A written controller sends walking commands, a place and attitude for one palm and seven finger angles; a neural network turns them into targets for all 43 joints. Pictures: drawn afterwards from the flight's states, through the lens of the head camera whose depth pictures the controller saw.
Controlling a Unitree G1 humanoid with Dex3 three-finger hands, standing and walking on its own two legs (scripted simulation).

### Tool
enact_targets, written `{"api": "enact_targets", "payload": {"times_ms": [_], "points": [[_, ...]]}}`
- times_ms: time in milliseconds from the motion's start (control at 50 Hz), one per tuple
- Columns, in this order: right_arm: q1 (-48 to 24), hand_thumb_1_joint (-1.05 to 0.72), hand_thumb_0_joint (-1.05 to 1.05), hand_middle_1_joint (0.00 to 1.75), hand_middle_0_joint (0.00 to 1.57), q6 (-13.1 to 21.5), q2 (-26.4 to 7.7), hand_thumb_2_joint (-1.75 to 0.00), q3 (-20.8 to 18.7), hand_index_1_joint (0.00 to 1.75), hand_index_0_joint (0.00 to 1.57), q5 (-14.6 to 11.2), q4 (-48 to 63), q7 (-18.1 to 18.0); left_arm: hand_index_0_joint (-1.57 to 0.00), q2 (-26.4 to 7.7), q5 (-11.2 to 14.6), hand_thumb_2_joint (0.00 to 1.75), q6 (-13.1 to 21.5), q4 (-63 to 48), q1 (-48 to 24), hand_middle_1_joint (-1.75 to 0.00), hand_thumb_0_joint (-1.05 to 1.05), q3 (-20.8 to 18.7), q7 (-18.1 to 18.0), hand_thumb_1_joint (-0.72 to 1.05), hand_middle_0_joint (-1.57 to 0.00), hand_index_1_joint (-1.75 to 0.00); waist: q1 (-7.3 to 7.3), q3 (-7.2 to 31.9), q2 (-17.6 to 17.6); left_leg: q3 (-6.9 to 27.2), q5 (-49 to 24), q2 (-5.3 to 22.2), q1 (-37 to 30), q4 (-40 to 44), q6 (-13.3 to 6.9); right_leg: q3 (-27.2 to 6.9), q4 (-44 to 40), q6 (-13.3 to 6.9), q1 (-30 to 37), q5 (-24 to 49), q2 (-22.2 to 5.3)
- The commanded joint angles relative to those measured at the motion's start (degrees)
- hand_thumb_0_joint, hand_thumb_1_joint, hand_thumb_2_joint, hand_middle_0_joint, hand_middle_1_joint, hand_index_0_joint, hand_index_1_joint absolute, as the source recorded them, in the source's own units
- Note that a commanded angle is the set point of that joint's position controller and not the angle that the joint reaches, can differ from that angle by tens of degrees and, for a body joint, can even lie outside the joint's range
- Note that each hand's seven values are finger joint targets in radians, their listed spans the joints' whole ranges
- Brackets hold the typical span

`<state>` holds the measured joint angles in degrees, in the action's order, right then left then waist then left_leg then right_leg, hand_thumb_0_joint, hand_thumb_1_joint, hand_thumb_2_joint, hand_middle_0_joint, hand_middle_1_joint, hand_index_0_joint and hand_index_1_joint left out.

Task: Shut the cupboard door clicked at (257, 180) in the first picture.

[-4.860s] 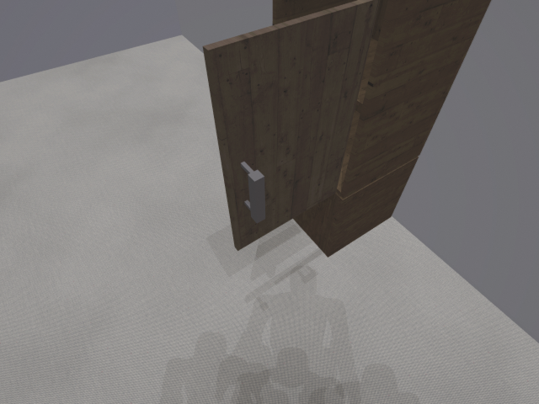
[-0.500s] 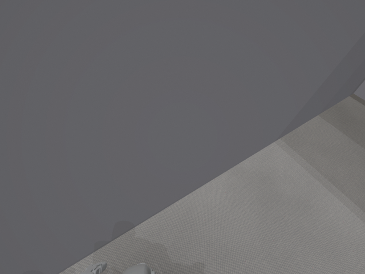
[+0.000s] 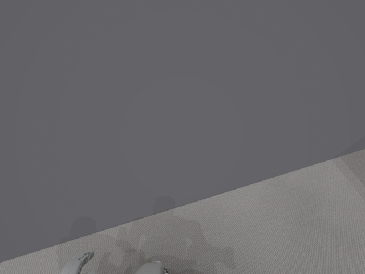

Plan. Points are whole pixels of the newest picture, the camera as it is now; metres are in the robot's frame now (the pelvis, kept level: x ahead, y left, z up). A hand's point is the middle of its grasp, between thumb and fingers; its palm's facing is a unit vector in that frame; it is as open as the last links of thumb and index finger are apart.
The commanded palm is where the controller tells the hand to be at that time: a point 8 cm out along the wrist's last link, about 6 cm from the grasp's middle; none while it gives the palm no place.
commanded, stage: turn to face it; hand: left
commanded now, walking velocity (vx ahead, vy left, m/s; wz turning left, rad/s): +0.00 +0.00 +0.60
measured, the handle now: out of the picture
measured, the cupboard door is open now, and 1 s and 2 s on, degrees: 92 92 92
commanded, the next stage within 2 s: none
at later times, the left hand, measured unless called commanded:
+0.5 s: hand out of the picture -0.03 +0.21 -0.18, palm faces +0.38 -0.89 -0.26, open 7.3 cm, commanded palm none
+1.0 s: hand out of the picture +0.03 +0.15 -0.13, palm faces +0.57 -0.78 -0.28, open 7.3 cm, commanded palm none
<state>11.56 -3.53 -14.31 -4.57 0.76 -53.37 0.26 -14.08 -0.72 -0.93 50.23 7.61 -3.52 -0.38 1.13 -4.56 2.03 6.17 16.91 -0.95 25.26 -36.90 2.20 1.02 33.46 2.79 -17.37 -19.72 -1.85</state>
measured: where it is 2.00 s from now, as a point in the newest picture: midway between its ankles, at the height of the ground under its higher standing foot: outside the picture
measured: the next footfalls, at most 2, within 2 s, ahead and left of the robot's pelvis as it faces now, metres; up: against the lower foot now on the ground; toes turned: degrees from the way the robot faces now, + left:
left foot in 0.40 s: +0.01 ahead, +0.10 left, +0.00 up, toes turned +24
right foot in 0.84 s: +0.13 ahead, -0.14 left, +0.00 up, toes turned +30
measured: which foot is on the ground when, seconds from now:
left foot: up 0.00-0.38, down 0.40-0.84, up 0.86-1.00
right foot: down 0.00-0.42, up 0.44-0.82, down 0.84-1.00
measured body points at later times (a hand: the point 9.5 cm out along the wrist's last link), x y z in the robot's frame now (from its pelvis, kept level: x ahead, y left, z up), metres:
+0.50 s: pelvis +0.01 -0.01 +0.00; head +0.06 +0.03 +0.44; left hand -0.05 +0.26 -0.16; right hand +0.24 -0.20 -0.12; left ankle -0.02 +0.08 -0.72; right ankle +0.00 -0.15 -0.67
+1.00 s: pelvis +0.06 -0.07 +0.01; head +0.13 -0.06 +0.46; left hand +0.00 +0.19 -0.11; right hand +0.27 -0.25 -0.15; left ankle -0.06 +0.03 -0.63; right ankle +0.09 -0.16 -0.72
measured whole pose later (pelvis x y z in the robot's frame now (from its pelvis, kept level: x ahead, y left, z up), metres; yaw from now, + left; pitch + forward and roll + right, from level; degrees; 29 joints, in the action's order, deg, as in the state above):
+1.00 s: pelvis +0.06 -0.07 +0.01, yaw +38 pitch +1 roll +2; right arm 10.0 -5.1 -16.0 -5.1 0.7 -54.5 1.0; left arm -10.0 -0.6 -0.5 49.3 9.0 -1.2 -1.0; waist 2.9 -6.4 2.3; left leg 0.4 24.8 0.0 29.4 -66.6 4.1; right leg 7.9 30.1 -1.2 -12.5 -19.0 -4.5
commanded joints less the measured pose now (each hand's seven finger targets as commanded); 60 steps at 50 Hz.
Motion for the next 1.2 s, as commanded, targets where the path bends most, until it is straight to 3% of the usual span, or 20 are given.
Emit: {"api": "enact_targets", "payload": {"times_ms": [0, 20, 80, 220, 320, 360, 380, 400, 420, 520, 700, 760, 780, 800, 820, 840, 880, 940, 1060, 1180], "points": [[-2.98, -0.90, 0.00, 0.30, 0.20, 0.92, -5.50, -0.90, -1.95, 0.30, 0.20, 0.45, 7.25, 0.60, -0.20, -11.43, -0.65, 0.90, 1.15, -3.24, 3.58, -0.30, 0.00, -1.44, -1.46, 0.90, -0.20, -0.30, -1.31, 5.39, -12.13, -1.18, 14.35, 0.49, 10.67, -31.89, -0.18, -15.41, -17.44, -11.15, 5.60, 13.74, -23.53], [-2.65, -0.90, 0.00, 0.30, 0.20, 0.14, -4.67, -0.90, -2.21, 0.30, 0.20, 0.37, 5.74, 0.47, -0.20, -9.08, -0.49, 0.90, 1.31, -3.62, 1.31, -0.30, 0.00, -1.61, -1.82, 0.90, -0.20, -0.30, 0.01, 5.71, -16.65, -2.17, 12.25, 1.45, 11.45, -34.92, 0.55, -13.50, -16.36, -9.63, 6.12, 18.09, -20.68], [-3.45, -0.90, 0.00, 0.30, 0.20, -0.24, -4.53, -0.90, -1.34, 0.30, 0.20, 0.17, 4.62, 1.21, -0.20, -6.35, -0.15, 0.90, 1.80, -3.53, 2.65, -0.30, 0.00, -0.41, -1.51, 0.90, -0.20, -0.30, 0.38, 3.44, -14.73, -5.38, 5.79, 2.40, 10.93, -33.67, 2.21, -0.95, -12.44, -7.55, 9.11, 34.51, -14.89], [-9.93, -0.90, 0.00, 0.30, 0.20, 0.09, -2.93, -0.90, 0.04, 0.30, 0.20, -0.08, 5.93, 1.40, -0.20, -8.25, -0.70, 0.90, 1.93, -1.10, 10.53, -0.30, 0.00, -1.46, -1.71, 0.90, -0.20, -0.30, -3.54, 6.61, -11.81, -10.23, 7.95, 2.31, 6.34, -14.38, 2.22, 3.04, -8.58, -8.62, 20.21, 44.97, -17.99], [-8.50, -0.90, 0.00, 0.30, 0.20, 1.07, -3.63, -0.90, 0.36, 0.30, 0.20, -0.16, 6.58, 1.25, -0.20, -10.26, -0.83, 0.90, 1.77, -0.59, 9.89, -0.30, 0.00, -2.21, -1.30, 0.90, -0.20, -0.30, -2.72, 8.23, -14.02, -13.19, 6.24, 0.73, -3.50, 0.98, -0.09, 5.61, -2.00, -7.85, 18.46, 48.64, -19.46], [-0.39, -0.90, 0.00, 0.30, 0.20, 1.61, -7.09, -0.90, -0.71, 0.30, 0.20, 0.27, 4.80, 1.11, -0.20, -10.67, 0.05, 0.90, 1.72, -1.59, 6.90, -0.30, 0.00, -2.37, -0.88, 0.90, -0.20, -0.30, 2.45, 11.72, -8.56, -11.26, -9.95, 2.14, -20.18, 11.53, -2.30, 10.18, 9.92, -3.52, 8.03, 39.75, -17.42], [4.00, -0.90, 0.00, 0.30, 0.20, 2.04, -13.74, -0.90, -2.54, 0.30, 0.20, 0.72, 3.93, 0.73, -0.20, -7.41, 0.40, 0.90, 1.28, -3.61, 5.11, -0.30, 0.00, -1.74, -0.34, 0.90, -0.20, -0.30, 5.14, 14.19, 7.70, 7.68, -28.11, 16.52, -32.18, 12.77, -9.10, 11.72, 22.98, 0.95, -9.52, 4.76, -9.38], [7.04, -0.90, 0.00, 0.30, 0.20, 1.65, -17.35, -0.90, -3.25, 0.30, 0.20, 0.22, 3.33, 0.13, -0.20, -5.04, 0.25, 0.90, 0.68, -6.17, 1.32, -0.30, 0.00, -0.64, -0.54, 0.90, -0.20, -0.30, 6.21, 13.94, 14.16, 19.17, -48.88, 26.18, -32.53, 13.35, -16.90, 5.97, 32.56, 2.42, -18.69, -19.10, -4.72], [6.65, -0.90, 0.00, 0.30, 0.20, 1.38, -15.99, -0.90, -2.72, 0.30, 0.20, 0.10, 2.91, -0.08, -0.20, -6.81, -0.17, 0.90, 0.01, -6.74, -0.74, -0.30, 0.00, -0.74, -0.92, 0.90, -0.20, -0.30, 5.48, 11.85, 5.53, 13.32, -44.78, 26.35, -29.47, 12.24, -17.46, 0.70, 34.66, 1.56, -18.48, -17.18, -6.50], [-3.99, -0.90, 0.00, 0.30, 0.20, 2.31, -11.54, -0.90, -1.27, 0.30, 0.20, 0.29, 5.93, -1.19, -0.20, -6.28, -0.48, 0.90, -1.13, -2.37, 2.61, -0.30, 0.00, -1.56, -0.09, 0.90, -0.20, -0.30, -0.55, 6.85, 5.62, 5.26, -26.85, 14.26, -17.17, 15.98, -10.93, -1.13, 34.20, 2.64, -14.43, -3.42, -4.56], [-2.21, -0.90, 0.00, 0.30, 0.20, 1.83, -11.88, -0.90, -2.14, 0.30, 0.20, 0.74, 5.21, -0.60, -0.20, -5.04, 0.08, 0.90, -0.65, -4.86, -1.30, -0.30, 0.00, -0.93, -0.11, 0.90, -0.20, -0.30, 0.17, 5.58, 8.89, 11.07, -21.04, 11.86, -11.76, 14.80, -10.88, 1.07, 12.49, 2.31, -4.97, -4.72, 0.26], [-4.13, -0.90, 0.00, 0.30, 0.20, 1.56, -11.59, -0.90, -2.53, 0.30, 0.20, 0.37, 5.91, -0.67, -0.20, -5.41, 0.40, 0.90, 0.31, -3.97, 3.59, -0.30, 0.00, -1.17, -0.30, 0.90, -0.20, -0.30, -2.35, 8.23, 8.62, 12.16, -22.69, 9.74, -8.09, 9.61, -8.86, 1.89, -1.17, 1.67, 6.01, 2.70, 1.92], [-4.40, -0.90, 0.00, 0.30, 0.20, 1.57, -9.90, -0.90, -2.39, 0.30, 0.20, -0.12, 6.22, -0.60, -0.20, -7.10, 0.31, 0.90, 0.99, -3.22, 6.47, -0.30, 0.00, -1.66, -0.58, 0.90, -0.20, -0.30, -3.78, 9.77, 4.44, 10.79, -16.20, 7.08, -3.37, 5.87, -6.35, -0.15, -9.73, 1.22, 14.11, 8.70, -0.65], [-3.21, -0.90, 0.00, 0.30, 0.20, 1.72, -5.79, -0.90, -1.90, 0.30, 0.20, -0.67, 6.89, -0.23, -0.20, -12.28, -0.62, 0.90, 1.64, -2.84, 8.72, -0.30, 0.00, -2.84, -1.24, 0.90, -0.20, -0.30, -4.74, 11.66, -11.42, 2.89, 2.20, 0.26, 7.32, -5.46, -1.93, -13.24, -16.10, -2.60, 23.66, 12.74, -14.82], [-3.52, -0.90, 0.00, 0.30, 0.20, 1.69, -5.02, -0.90, -1.83, 0.30, 0.20, -0.49, 8.02, -0.23, -0.20, -15.51, -0.84, 0.90, 1.50, -3.41, 8.63, -0.30, 0.00, -2.99, -1.45, 0.90, -0.20, -0.30, -5.06, 11.15, -20.73, -3.57, 20.67, -3.54, 10.09, -20.73, 0.61, -23.23, -16.96, -9.47, 18.91, 22.45, -27.70], [-3.38, -0.90, 0.00, 0.30, 0.20, 1.12, -6.83, -0.90, -2.00, 0.30, 0.20, 0.05, 7.46, -0.04, -0.20, -13.29, -0.55, 0.90, 1.37, -3.65, 6.50, -0.30, 0.00, -2.14, -1.66, 0.90, -0.20, -0.30, -3.71, 8.87, -14.72, -0.94, 18.92, -0.11, 8.71, -30.22, -0.15, -18.09, -15.33, -12.09, 12.52, 23.01, -26.90], [-2.42, -0.90, 0.00, 0.30, 0.20, 0.09, -6.10, -0.90, -1.96, 0.30, 0.20, 0.34, 4.43, 0.44, -0.20, -7.95, -0.11, 0.90, 1.36, -4.84, 0.71, -0.30, 0.00, -0.88, -1.76, 0.90, -0.20, -0.30, -0.30, 5.10, -15.40, -2.27, 10.61, 2.18, 9.34, -36.23, 1.29, -8.89, -14.10, -9.76, 9.65, 27.03, -18.67], [-3.17, -0.90, 0.00, 0.30, 0.20, -0.16, -4.41, -0.90, -0.96, 0.30, 0.20, 0.08, 3.95, 1.14, -0.20, -6.44, -0.05, 0.90, 1.73, -4.60, 2.41, -0.30, 0.00, -0.61, -1.73, 0.90, -0.20, -0.30, -0.38, 5.26, -14.18, -5.66, 6.94, 2.54, 9.52, -31.08, 2.47, 0.69, -11.71, -7.66, 14.37, 39.69, -15.31], [-8.24, -0.90, 0.00, 0.30, 0.20, 0.16, -2.56, -0.90, 0.33, 0.30, 0.20, -0.06, 4.65, 1.46, -0.20, -8.64, -0.41, 0.90, 1.80, -2.23, 9.30, -0.30, 0.00, -1.60, -1.78, 0.90, -0.20, -0.30, -3.57, 7.10, -12.47, -10.43, 7.83, 2.03, 5.82, -13.74, 2.22, 4.42, -8.55, -8.44, 21.88, 47.91, -17.40], [-6.58, -0.90, 0.00, 0.30, 0.20, 0.92, -3.51, -0.90, 0.20, 0.30, 0.20, -0.06, 5.53, 1.33, -0.20, -10.26, -0.67, 0.90, 1.59, -1.70, 7.79, -0.30, 0.00, -2.56, -1.36, 0.90, -0.20, -0.30, -1.67, 7.38, -13.05, -13.45, 4.35, 0.72, -4.93, 0.37, -0.48, 7.50, -2.56, -7.61, 16.42, 45.15, -19.60]]}}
